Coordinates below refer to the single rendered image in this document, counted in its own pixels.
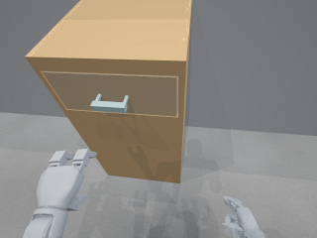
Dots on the left robot hand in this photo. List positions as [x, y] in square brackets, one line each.
[59, 184]

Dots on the handle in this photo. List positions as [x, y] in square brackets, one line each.
[109, 106]

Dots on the right robot hand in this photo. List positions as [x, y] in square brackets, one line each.
[236, 226]

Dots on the robot left forearm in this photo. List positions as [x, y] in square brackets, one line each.
[46, 222]

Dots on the cabinet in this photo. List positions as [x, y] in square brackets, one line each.
[140, 37]

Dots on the drawer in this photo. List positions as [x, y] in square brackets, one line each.
[148, 94]

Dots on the robot right forearm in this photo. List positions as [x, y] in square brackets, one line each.
[254, 233]

